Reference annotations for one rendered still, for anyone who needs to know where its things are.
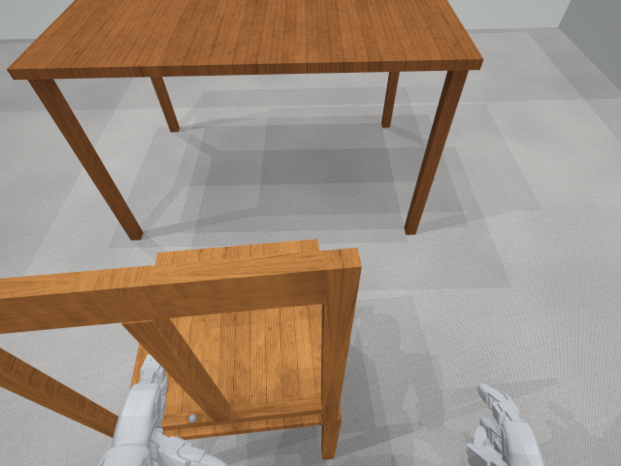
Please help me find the chair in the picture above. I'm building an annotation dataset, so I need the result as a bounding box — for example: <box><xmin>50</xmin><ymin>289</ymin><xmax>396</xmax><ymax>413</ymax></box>
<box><xmin>0</xmin><ymin>239</ymin><xmax>362</xmax><ymax>460</ymax></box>

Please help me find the left robot forearm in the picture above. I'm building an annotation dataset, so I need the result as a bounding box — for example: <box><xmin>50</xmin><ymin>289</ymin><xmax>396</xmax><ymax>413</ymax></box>
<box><xmin>97</xmin><ymin>444</ymin><xmax>153</xmax><ymax>466</ymax></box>

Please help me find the left robot hand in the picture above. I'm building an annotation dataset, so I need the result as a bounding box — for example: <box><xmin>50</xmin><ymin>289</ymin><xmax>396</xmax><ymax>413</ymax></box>
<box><xmin>112</xmin><ymin>354</ymin><xmax>227</xmax><ymax>466</ymax></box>

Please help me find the table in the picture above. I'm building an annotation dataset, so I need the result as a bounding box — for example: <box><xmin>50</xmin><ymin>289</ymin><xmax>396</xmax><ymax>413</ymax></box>
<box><xmin>7</xmin><ymin>0</ymin><xmax>483</xmax><ymax>241</ymax></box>

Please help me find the right robot hand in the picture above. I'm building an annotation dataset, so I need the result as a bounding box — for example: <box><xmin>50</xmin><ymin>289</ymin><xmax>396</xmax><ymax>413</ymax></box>
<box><xmin>467</xmin><ymin>383</ymin><xmax>545</xmax><ymax>466</ymax></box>

